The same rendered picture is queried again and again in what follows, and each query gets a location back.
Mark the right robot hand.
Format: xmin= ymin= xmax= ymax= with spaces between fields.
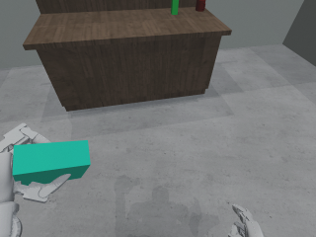
xmin=228 ymin=203 xmax=265 ymax=237

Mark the table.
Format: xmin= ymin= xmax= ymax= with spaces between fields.
xmin=23 ymin=0 xmax=232 ymax=112

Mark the robot left forearm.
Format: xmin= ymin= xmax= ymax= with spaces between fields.
xmin=0 ymin=201 xmax=23 ymax=237

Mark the sponge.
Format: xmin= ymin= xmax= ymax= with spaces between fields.
xmin=12 ymin=140 xmax=91 ymax=186

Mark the left robot hand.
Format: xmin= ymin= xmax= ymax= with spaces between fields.
xmin=0 ymin=123 xmax=71 ymax=203

